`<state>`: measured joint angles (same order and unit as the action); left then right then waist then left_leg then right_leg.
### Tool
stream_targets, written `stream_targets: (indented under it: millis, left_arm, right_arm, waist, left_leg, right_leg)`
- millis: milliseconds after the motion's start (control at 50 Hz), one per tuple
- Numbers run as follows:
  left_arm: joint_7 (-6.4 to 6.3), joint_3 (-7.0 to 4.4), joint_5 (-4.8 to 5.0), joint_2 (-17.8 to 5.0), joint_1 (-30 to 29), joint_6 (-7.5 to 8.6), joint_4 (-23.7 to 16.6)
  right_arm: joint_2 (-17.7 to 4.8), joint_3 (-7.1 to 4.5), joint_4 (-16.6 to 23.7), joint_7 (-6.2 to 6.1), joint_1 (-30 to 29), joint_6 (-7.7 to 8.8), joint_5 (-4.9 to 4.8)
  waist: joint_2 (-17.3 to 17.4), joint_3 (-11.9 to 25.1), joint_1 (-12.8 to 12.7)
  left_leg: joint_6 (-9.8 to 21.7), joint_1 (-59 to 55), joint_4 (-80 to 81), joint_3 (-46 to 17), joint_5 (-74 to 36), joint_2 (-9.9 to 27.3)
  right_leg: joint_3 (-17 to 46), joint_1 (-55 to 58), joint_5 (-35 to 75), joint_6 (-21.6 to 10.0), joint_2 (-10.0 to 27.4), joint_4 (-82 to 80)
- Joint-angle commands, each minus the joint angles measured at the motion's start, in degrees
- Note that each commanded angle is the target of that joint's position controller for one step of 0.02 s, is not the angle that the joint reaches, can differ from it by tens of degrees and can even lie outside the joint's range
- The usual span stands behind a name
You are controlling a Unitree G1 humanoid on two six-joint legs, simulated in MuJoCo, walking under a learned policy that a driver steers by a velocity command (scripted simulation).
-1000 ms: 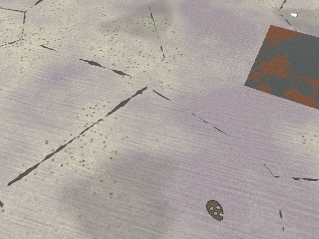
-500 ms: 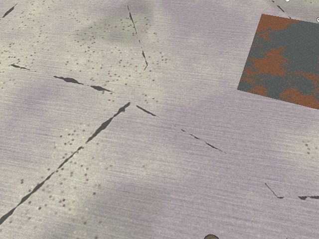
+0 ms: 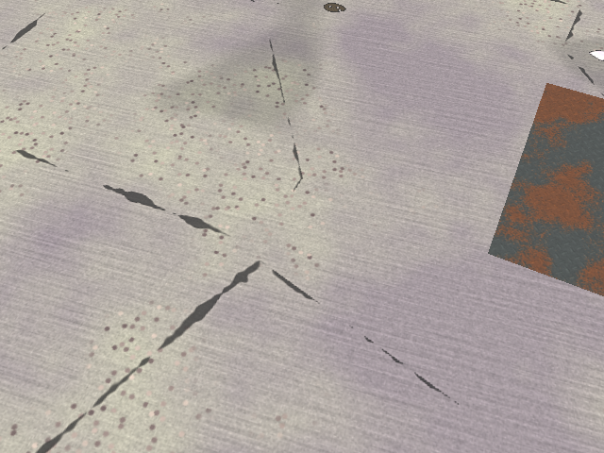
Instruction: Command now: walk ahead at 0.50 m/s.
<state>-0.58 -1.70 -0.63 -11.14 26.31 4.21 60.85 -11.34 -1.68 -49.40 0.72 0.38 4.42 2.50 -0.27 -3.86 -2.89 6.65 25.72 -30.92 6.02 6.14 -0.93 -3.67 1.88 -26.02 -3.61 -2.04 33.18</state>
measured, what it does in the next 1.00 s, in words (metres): walks ahead, turning right: right foot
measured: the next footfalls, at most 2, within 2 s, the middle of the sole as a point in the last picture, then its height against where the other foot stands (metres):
right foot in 0.52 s outside the picture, level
left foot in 1.06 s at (364, 311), level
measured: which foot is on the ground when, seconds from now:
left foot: down 0.00-0.54, up 0.56-1.00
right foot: up 0.00-0.50, down 0.52-1.00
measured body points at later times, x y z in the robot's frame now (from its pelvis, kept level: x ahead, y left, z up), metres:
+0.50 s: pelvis +0.27 -0.02 +0.00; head +0.30 -0.03 +0.45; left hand +0.49 +0.17 -0.11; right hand +0.17 -0.24 -0.14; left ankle +0.11 +0.08 -0.72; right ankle +0.38 -0.11 -0.71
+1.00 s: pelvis +0.54 -0.09 +0.01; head +0.57 -0.12 +0.46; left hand +0.62 +0.18 -0.11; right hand +0.64 -0.39 -0.08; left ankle +0.75 -0.04 -0.69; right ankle +0.38 -0.10 -0.72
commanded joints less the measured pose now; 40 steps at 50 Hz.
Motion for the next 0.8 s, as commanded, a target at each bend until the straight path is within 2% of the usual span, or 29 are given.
stream_targets:
  millis: [20,40,60,80,100,140,200,240,300,360,400,420,460,480,500,520,540,560,580,600,620,640,660,680,740,800]
  left_arm:
    - [0.26,-1.65,0.49,-7.61,2.74,0.68,-3.88]
    - [0.37,-2.03,0.28,-7.91,-2.41,0.81,-5.82]
    - [0.56,-1.76,0.37,-6.76,-4.48,1.01,-6.05]
    - [0.68,-1.82,-0.04,-5.69,-4.72,0.42,-5.63]
    - [1.02,-1.66,-0.88,-4.6,-3.36,-0.53,-5.24]
    - [1.72,-1.63,-1.26,-3.3,-2.79,-1.95,-4.87]
    - [2.28,-1.81,-1.09,-3.63,-8.52,-2.99,-6.99]
    - [2.47,-1.8,-0.87,-3.81,-13.17,-3.04,-8.68]
    - [2.8,-1.2,-0.62,-2.9,-19.11,-2.62,-10.86]
    - [3.06,-0.54,-0.84,-2.23,-24.78,-2.5,-13.21]
    - [3.18,-0.48,-1.0,-2.46,-26.95,-2.39,-14.49]
    - [3.21,-0.58,-1.09,-2.71,-26.99,-2.33,-14.84]
    - [2.97,-1.1,-1.23,-3.63,-24.2,-2.37,-14.47]
    - [2.78,-1.56,-1.31,-4.44,-20.9,-2.38,-13.64]
    - [2.64,-2.26,-1.36,-5.63,-15.71,-2.21,-12.17]
    - [2.34,-3.33,-1.79,-7.42,-7.84,-1.78,-9.82]
    - [1.54,-5.14,-2.5,-12.56,-0.24,-1.64,-8.49]
    - [1.3,-6.39,-1.33,-17.25,-3.42,-2.45,-10.0]
    - [1.17,-6.12,-0.2,-16.47,-3.75,-3.18,-9.97]
    - [0.7,-5.48,-0.05,-14.09,-6.88,-3.14,-9.95]
    - [0.66,-4.75,-0.08,-10.96,-9.13,-2.81,-9.87]
    - [0.39,-4.26,0.22,-9.59,-10.84,-2.29,-9.99]
    - [0.23,-3.86,0.46,-8.73,-11.93,-1.73,-10.3]
    - [0.26,-3.74,0.72,-8.87,-11.35,-1.08,-10.26]
    - [0.41,-4.21,0.86,-11.39,-8.21,-0.21,-9.81]
    - [0.54,-4.19,0.75,-11.55,-4.29,-0.51,-9.65]
  right_arm:
    - [-13.67,-4.4,-4.52,-0.67,24.65,-0.65,-0.94]
    - [-11.4,-3.7,-3.59,-0.56,17.76,-0.7,-1.72]
    - [-7.77,-2.8,-3.04,-0.34,14.26,-0.22,-1.5]
    - [-5.88,-2.25,-3.44,-0.48,13.26,0.29,-1.43]
    - [-4.2,-1.69,-4.27,-0.75,13.14,0.71,-1.57]
    - [-4.39,-1.59,-5.67,-0.87,15.92,1.87,-1.55]
    - [-6.16,-1.92,-6.72,-0.96,18.56,2.64,-1.55]
    - [-5.82,-1.71,-7.09,-1.06,20.23,2.64,-1.5]
    - [-5.59,-1.4,-7.44,-1.36,21.65,2.64,-1.57]
    - [-6.11,-1.38,-8.52,-2.07,25.01,2.46,-1.59]
    - [-6.47,-1.44,-9.34,-2.52,26.97,2.02,-1.36]
    - [-6.82,-1.51,-9.52,-2.76,27.11,1.76,-1.26]
    - [-8.17,-1.82,-9.3,-3.21,25.99,1.26,-1.08]
    - [-9.05,-2.1,-9.1,-3.37,25.31,0.87,-0.92]
    - [-9.86,-2.39,-8.68,-3.32,24.74,0.33,-0.81]
    - [-10.45,-2.56,-7.92,-3.05,23.93,-0.09,-1.06]
    - [-9.24,-2.28,-5.85,-2.62,23.34,0.03,-1.37]
    - [-4.9,-1.88,-1.63,-1.19,23.33,0.67,-2.34]
    - [-9.1,-2.44,-0.04,-0.84,16.59,1.47,-1.6]
    - [-8.03,-2.1,1.22,-0.55,13.87,2.29,-2.24]
    - [-7.75,-2.08,0.57,-0.76,15.01,2.58,-2.28]
    - [-7.4,-2.14,0.84,-0.89,14.85,1.77,-1.25]
    - [-6.64,-1.93,0.53,-0.79,16.41,0.51,-0.17]
    - [-6.32,-1.93,0.82,-0.59,16.71,-0.6,0.31]
    - [-5.88,-1.75,3.08,-0.1,12.68,-2.27,0.38]
    - [-6.47,-1.64,6.21,0.08,4.85,-2.53,0.07]
  waist:
    - [5.63,19.64,9.26]
    - [4.12,9.94,6.51]
    - [1.51,5.82,5.18]
    - [1.59,3.07,3.56]
    - [2.81,2.02,1.91]
    - [3.31,1.84,1.09]
    - [3.42,-0.35,1.2]
    - [3.24,-1.49,2.09]
    - [3.22,-2.26,3.23]
    - [3.41,-2.76,5.03]
    - [3.42,-3.01,5.55]
    - [3.67,-2.78,5.15]
    - [5.22,-0.56,3.16]
    - [6.14,1.47,1.53]
    - [6.35,4.53,-0.59]
    - [4.92,8.68,-4.24]
    - [-0.71,14.3,-7.4]
    - [-15.4,17.87,-2.94]
    - [-3.7,15.04,-4.18]
    - [-1.17,8.85,-2.47]
    - [3.41,4.18,0.49]
    - [3.91,2.77,2.48]
    - [2.91,3.12,3.94]
    - [1.95,3.52,4.42]
    - [0.11,2.66,4.05]
    - [-1.6,1.31,1.31]
  left_leg:
    - [13.05,-43.06,15.05,-45.52,12.89,24.02]
    - [10.98,-34.37,16.04,-34.51,12.42,21.75]
    - [9.09,-26.98,18.34,-27.75,7.63,19.62]
    - [6.58,-21.69,19.84,-22.15,4.03,17.14]
    - [4.58,-17.65,21.21,-17.63,1.81,15.08]
    - [3.67,-15.62,22.56,-13.3,-2.49,14.03]
    - [2.88,-16.36,24.85,-7.98,-4.42,13.4]
    - [2.15,-17.87,25.35,-5.03,-6.89,12.69]
    - [1.0,-19.96,24.88,-0.63,-12.03,11.7]
    - [0.69,-24.74,23.72,2.21,-18.12,12.99]
    - [0.65,-29.29,21.44,3.56,-23.06,14.25]
    - [0.52,-31.2,19.55,4.35,-27.65,14.83]
    - [0.12,-33.75,12.79,6.32,-44.15,15.56]
    - [0.06,-34.32,7.05,7.12,-51.25,15.86]
    - [0.07,-33.77,-1.55,7.52,-53.22,15.94]
    - [-0.86,-28.68,-13.9,8.31,-46.73,15.21]
    - [-2.48,-15.91,-32.01,8.52,-25.97,13.27]
    - [-5.95,9.83,-53.53,3.54,23.83,-1.79]
    - [-4.99,17.1,-54.48,-7.58,20.27,1.15]
    - [-4.68,18.36,-50.86,-8.12,14.72,4.0]
    - [-4.91,14.95,-44.73,-7.83,11.94,6.0]
    - [-5.7,11.62,-40.6,-8.22,11.64,7.26]
    - [-6.6,8.23,-38.18,-8.14,11.27,7.65]
    - [-7.42,6.97,-36.31,-7.83,11.44,7.6]
    - [-9.41,9.06,-29.86,-6.07,7.58,7.51]
    - [-10.27,13.1,-21.77,-5.53,0.93,7.07]
  right_leg:
    - [6.27,-36.31,-1.96,-1.73,-1.01,44.09]
    - [6.99,-38.96,3.39,-2.13,2.45,43.1]
    - [7.05,-37.17,7.18,-2.16,4.47,39.97]
    - [7.06,-34.58,8.71,-1.96,5.85,36.86]
    - [7.17,-31.54,9.79,-1.31,6.67,34.42]
    - [6.7,-30.08,11.25,-0.58,6.57,33.22]
    - [6.18,-36.13,16.92,0.29,7.6,29.91]
    - [5.6,-39.56,21.08,0.78,7.72,25.64]
    - [2.94,-39.57,26.33,0.97,7.02,15.66]
    - [-1.0,-38.87,27.62,-0.03,6.07,7.84]
    - [-2.77,-38.93,25.06,-1.38,5.14,4.68]
    - [-3.48,-38.12,22.95,-2.3,4.38,3.51]
    - [-5.57,-33.09,17.51,-4.69,1.27,2.47]
    - [-6.45,-29.21,14.28,-6.12,-0.72,2.35]
    - [-6.64,-23.58,12.19,-7.65,-2.65,0.93]
    - [-4.93,-12.7,13.5,-9.62,-3.57,-3.84]
    - [9.49,1.04,7.76,-13.36,6.88,-6.52]
    - [43.42,15.73,8.66,-22.8,21.74,-14.64]
    - [41.83,14.06,11.71,-21.68,20.93,-17.54]
    - [34.08,7.66,15.88,-19.76,20.12,-18.17]
    - [28.73,-0.25,23.74,-16.98,17.67,-19.28]
    - [24.41,-5.02,28.66,-15.07,14.64,-19.62]
    - [21.17,-7.95,31.81,-14.06,12.34,-20.07]
    - [19.92,-9.18,34.53,-13.91,11.19,-20.21]
    - [17.75,-11.03,37.04,-13.08,8.7,-21.21]
    - [18.53,-9.15,36.92,-10.9,7.58,-21.43]
Velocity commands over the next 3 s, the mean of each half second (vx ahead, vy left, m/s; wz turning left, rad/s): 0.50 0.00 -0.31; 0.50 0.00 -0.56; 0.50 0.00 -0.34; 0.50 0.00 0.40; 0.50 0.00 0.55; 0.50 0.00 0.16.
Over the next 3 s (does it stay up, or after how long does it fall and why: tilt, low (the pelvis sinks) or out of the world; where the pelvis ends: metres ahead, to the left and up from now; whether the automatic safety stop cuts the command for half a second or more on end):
stays up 1.50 -0.50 0.02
